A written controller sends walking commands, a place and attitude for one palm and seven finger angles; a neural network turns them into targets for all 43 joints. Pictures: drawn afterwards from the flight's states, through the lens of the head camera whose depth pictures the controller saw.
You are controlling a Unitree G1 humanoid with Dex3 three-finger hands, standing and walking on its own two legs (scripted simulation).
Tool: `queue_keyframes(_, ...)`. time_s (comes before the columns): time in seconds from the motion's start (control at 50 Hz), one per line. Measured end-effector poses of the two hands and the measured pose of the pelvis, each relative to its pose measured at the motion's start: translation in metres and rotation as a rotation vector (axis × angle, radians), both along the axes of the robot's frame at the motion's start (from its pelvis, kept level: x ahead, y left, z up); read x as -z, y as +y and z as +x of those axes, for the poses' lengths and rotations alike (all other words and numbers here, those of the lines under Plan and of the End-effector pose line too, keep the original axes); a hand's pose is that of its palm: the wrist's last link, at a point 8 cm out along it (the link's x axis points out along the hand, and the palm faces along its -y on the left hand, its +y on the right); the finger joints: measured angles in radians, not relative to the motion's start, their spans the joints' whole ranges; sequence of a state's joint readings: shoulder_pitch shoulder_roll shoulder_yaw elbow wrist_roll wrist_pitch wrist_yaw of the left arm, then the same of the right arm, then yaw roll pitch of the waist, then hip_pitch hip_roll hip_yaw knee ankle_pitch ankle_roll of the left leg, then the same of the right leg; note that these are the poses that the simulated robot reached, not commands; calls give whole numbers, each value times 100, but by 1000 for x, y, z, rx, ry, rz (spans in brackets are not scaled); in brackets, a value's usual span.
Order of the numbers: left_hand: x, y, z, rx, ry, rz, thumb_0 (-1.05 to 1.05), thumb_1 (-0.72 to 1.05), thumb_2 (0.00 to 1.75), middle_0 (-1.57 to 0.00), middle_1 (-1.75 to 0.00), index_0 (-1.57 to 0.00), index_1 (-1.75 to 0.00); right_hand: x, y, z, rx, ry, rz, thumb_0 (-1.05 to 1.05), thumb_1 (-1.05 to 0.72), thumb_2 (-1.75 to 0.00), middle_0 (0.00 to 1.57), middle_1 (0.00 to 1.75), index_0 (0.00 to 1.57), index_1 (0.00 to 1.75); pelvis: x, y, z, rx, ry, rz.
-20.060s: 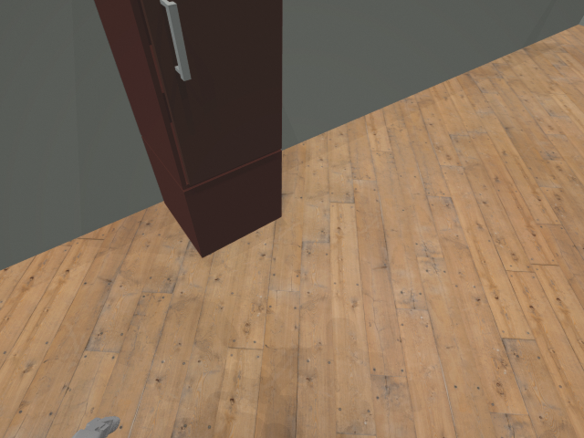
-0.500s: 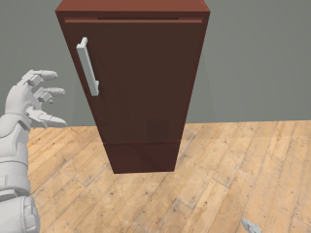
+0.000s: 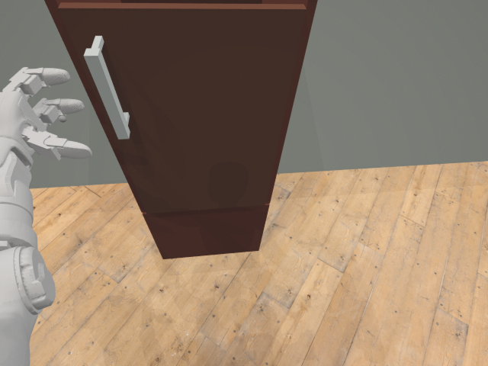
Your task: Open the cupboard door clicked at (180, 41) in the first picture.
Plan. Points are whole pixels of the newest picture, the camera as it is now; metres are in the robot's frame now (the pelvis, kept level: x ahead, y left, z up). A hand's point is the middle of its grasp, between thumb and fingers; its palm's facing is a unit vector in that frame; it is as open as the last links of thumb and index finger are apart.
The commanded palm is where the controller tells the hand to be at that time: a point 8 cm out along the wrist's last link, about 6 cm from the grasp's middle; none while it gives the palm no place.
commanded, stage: move the hooked fingers beside the handle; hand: left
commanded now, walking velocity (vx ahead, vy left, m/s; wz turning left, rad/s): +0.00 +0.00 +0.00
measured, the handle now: (112, 91) +0.54 +0.23 +0.13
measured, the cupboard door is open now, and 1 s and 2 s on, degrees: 0 0 0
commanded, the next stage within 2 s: slide the fingers in behind the handle in 1.28 s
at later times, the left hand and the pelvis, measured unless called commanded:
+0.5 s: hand (65, 105) +0.49 +0.28 +0.15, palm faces +0.08 -1.00 +0.01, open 14.0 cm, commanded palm +0.46 +0.34 +0.13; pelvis +0.01 -0.01 -0.01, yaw -2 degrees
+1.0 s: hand (70, 109) +0.49 +0.28 +0.13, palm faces +0.07 -1.00 +0.01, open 14.0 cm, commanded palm +0.47 +0.33 +0.13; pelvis +0.01 +0.01 -0.01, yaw -1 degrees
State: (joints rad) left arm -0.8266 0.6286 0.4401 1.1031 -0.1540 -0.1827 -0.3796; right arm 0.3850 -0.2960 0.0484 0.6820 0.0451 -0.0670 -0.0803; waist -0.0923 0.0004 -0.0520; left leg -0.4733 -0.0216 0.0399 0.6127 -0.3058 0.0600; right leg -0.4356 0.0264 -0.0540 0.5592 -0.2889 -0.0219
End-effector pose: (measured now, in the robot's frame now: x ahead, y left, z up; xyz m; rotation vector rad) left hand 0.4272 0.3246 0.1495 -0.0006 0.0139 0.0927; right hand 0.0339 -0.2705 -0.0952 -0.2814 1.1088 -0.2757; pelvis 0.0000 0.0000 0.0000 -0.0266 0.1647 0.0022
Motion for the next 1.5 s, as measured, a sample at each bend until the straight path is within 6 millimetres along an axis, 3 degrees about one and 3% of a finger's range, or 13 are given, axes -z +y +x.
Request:
queue_keyframes(0.16,0,5,17,-8,-4,7,-2,-50,30,-30,-120,-30,-120,0,-12,-30,66,95,-17,0,-90,-90,21,30,20,30,2,-6,3,20,39,-2)
queue_keyframes(0.32,-2,8,30,9,19,9,-2,-50,30,-30,-120,-30,-120,0,-16,-42,91,160,-26,0,-90,-90,21,30,20,30,4,-9,5,12,67,-8)
queue_keyframes(0.5,3,8,35,15,0,-12,-2,-50,30,-30,-120,-30,-120,0,-12,-37,101,165,-15,0,-90,-90,21,30,20,30,5,-8,9,28,86,-9)
queue_keyframes(0.74,4,26,25,-3,-20,-1,-2,-50,30,-30,-120,-29,-120,2,-2,-15,72,136,-7,0,-90,-90,21,30,20,30,6,-2,11,17,81,-18)
queue_keyframes(0.9,13,13,32,42,29,-11,-1,-51,30,-30,-120,-29,-120,4,4,-6,41,119,-15,0,-90,-90,21,30,20,30,8,6,8,0,84,-22)
queue_keyframes(1.1,8,4,46,14,-24,2,-2,-50,30,-30,-120,-30,-120,4,10,-21,70,137,-4,0,-90,-90,21,30,20,30,9,7,9,15,93,-21)
queue_keyframes(1.3,14,12,40,-4,16,-1,-2,-50,30,-30,-120,-30,-120,4,9,-42,101,190,7,0,-90,-90,21,30,20,30,8,4,10,26,91,-18)
queue_keyframes(1.5,12,16,31,18,26,-5,-2,-50,30,-30,-120,-29,-120,2,-2,-33,85,172,-19,0,-90,-90,21,30,20,30,8,0,8,9,83,-22)
